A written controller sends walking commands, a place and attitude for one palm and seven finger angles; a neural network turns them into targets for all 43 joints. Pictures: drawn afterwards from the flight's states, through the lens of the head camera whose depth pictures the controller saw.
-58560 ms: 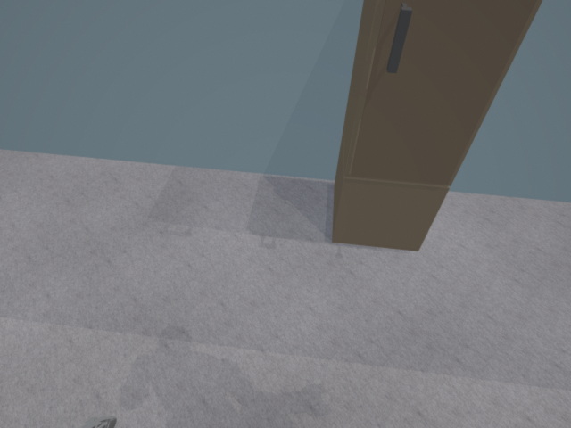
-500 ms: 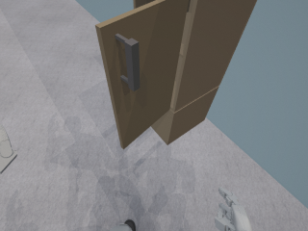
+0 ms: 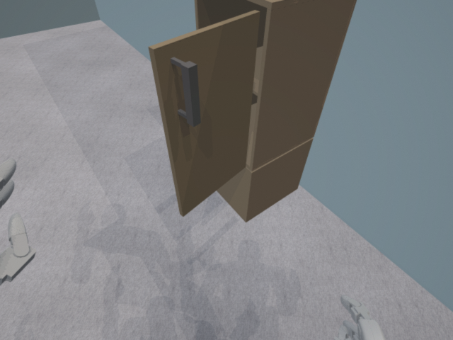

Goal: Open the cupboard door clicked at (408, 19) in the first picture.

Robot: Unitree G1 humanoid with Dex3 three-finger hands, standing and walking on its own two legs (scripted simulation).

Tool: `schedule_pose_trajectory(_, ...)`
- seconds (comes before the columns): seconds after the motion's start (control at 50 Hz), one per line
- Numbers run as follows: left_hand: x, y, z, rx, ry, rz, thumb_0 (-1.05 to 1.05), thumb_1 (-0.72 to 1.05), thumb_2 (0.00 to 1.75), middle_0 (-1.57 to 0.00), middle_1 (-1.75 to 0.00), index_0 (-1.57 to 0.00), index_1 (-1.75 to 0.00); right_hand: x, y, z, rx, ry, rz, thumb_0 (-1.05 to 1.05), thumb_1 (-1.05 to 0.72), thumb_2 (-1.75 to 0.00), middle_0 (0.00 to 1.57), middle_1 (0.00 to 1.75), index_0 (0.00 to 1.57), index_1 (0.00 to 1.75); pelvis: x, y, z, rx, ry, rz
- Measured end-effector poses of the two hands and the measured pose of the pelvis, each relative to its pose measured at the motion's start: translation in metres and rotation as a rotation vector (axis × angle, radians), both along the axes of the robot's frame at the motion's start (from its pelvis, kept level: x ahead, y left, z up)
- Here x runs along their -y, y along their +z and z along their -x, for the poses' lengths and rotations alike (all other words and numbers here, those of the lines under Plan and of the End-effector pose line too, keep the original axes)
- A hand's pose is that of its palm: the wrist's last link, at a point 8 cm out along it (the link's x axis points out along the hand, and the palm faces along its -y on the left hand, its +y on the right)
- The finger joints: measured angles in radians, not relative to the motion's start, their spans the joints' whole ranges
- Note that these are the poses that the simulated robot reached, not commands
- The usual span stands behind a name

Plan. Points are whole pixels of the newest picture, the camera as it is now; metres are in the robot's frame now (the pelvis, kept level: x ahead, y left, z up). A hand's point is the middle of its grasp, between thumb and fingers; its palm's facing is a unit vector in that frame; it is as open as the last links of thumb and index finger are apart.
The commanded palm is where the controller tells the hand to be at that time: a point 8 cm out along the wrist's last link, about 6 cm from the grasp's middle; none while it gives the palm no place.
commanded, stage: stop stepping back and stand still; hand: left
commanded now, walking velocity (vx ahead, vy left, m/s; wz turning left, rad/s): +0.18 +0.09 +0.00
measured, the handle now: (185, 92) +0.60 +0.14 +0.14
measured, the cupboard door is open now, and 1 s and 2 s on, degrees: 100 100 100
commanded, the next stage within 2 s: let the arm hang, fingers relaxed in 0.78 s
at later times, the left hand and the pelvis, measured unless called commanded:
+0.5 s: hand out of the picture +0.15 +0.31 +0.16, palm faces +0.45 -0.77 -0.45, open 7.4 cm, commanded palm +0.10 +0.34 +0.18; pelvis -0.04 +0.04 +0.00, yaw +1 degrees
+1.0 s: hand (42, 306) +0.16 +0.31 +0.01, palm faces +0.17 -0.85 -0.50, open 7.4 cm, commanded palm none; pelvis -0.04 +0.05 -0.01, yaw +2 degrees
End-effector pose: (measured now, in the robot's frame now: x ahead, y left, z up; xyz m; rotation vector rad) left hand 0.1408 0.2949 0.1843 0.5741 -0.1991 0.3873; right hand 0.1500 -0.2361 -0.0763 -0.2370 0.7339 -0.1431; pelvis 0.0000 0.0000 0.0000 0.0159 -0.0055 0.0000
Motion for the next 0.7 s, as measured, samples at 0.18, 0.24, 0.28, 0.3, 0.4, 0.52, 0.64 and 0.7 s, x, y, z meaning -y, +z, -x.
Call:
schedule_pose_trajectory(0.18,-0.015,-0.010,0.013,0.063,0.049,0.054,0.02,0.89,0.90,-0.21,-0.30,-0.21,-0.30,0.002,-0.005,0.034,-0.024,-0.005,0.064,0.02,-0.90,-0.90,0.20,0.30,0.20,0.30,-0.010,-0.004,0.018,-0.017,0.050,0.012)
schedule_pose_trajectory(0.24,-0.019,-0.007,0.019,0.050,0.033,0.022,0.02,0.89,0.90,-0.21,-0.30,-0.21,-0.30,-0.005,-0.004,0.037,-0.002,-0.017,0.040,0.02,-0.90,-0.90,0.20,0.30,0.20,0.30,-0.013,-0.004,0.023,0.007,0.033,-0.001)
schedule_pose_trajectory(0.28,-0.021,-0.002,0.022,0.048,0.021,-0.008,0.02,0.89,0.90,-0.21,-0.30,-0.21,-0.30,-0.011,-0.003,0.038,0.018,-0.017,0.021,0.02,-0.90,-0.90,0.20,0.30,0.20,0.30,-0.015,-0.005,0.025,0.016,0.027,-0.001)
schedule_pose_trajectory(0.3,-0.022,0.000,0.024,0.052,0.017,-0.018,0.02,0.89,0.90,-0.21,-0.30,-0.21,-0.30,-0.013,-0.003,0.038,0.026,-0.015,0.012,0.02,-0.90,-0.90,0.20,0.30,0.20,0.30,-0.016,-0.005,0.027,0.018,0.025,0.001)
schedule_pose_trajectory(0.4,-0.032,0.001,0.029,0.076,0.014,-0.010,0.02,0.89,0.90,-0.21,-0.30,-0.21,-0.30,-0.029,-0.005,0.039,0.029,0.008,-0.001,0.01,-0.90,-0.90,0.20,0.30,0.20,0.30,-0.026,-0.005,0.035,0.020,0.024,0.015)
schedule_pose_trajectory(0.52,-0.051,-0.013,0.030,0.029,0.034,0.030,0.02,0.89,0.90,-0.21,-0.30,-0.21,-0.30,-0.048,-0.001,0.044,0.021,0.011,-0.004,0.01,-0.90,-0.90,0.20,0.30,0.20,0.30,-0.040,-0.002,0.039,0.020,0.014,0.008)
schedule_pose_trajectory(0.64,-0.053,-0.015,0.029,0.026,0.032,0.035,0.02,0.89,0.90,-0.21,-0.30,-0.21,-0.30,-0.061,0.001,0.043,0.022,0.037,-0.014,0.01,-0.90,-0.90,0.20,0.30,0.20,0.30,-0.044,-0.001,0.039,0.026,0.017,0.003)
schedule_pose_trajectory(0.7,-0.049,-0.010,0.028,0.045,0.017,0.029,0.02,0.89,0.90,-0.21,-0.30,-0.21,-0.30,-0.063,0.002,0.038,0.028,0.052,-0.018,0.01,-0.90,-0.90,0.20,0.30,0.20,0.30,-0.044,0.000,0.038,0.029,0.018,0.006)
